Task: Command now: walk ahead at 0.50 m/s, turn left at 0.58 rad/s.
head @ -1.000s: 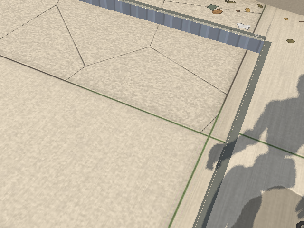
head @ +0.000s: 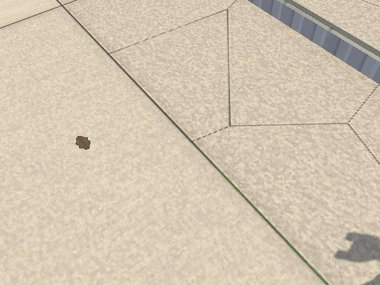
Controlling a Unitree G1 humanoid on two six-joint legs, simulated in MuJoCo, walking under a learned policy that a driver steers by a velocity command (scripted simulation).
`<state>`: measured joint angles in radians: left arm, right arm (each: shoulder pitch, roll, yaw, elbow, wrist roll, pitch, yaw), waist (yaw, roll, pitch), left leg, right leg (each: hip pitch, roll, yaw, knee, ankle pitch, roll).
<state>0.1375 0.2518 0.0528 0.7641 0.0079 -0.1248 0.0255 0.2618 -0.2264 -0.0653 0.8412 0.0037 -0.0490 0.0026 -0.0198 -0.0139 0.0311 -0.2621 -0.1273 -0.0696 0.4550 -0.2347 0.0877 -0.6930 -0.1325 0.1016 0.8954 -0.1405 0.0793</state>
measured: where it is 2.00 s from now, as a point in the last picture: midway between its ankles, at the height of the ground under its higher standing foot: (231, 177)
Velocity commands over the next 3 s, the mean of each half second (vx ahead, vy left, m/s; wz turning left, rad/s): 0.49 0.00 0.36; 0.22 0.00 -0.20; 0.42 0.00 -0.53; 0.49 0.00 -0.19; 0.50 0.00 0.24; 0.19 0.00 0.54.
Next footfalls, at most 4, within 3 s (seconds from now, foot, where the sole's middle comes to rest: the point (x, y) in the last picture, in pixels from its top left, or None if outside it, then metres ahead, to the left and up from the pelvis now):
0.14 right None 0.26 -0.17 -0.77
0.60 left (166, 280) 0.47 0.12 -0.77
1.08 right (241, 282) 0.46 -0.14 -0.77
1.54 left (192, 190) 0.82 0.02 -0.77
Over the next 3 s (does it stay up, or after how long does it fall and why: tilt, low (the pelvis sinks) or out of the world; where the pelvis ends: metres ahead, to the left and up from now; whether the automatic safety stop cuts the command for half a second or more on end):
stays up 1.32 -0.25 0.00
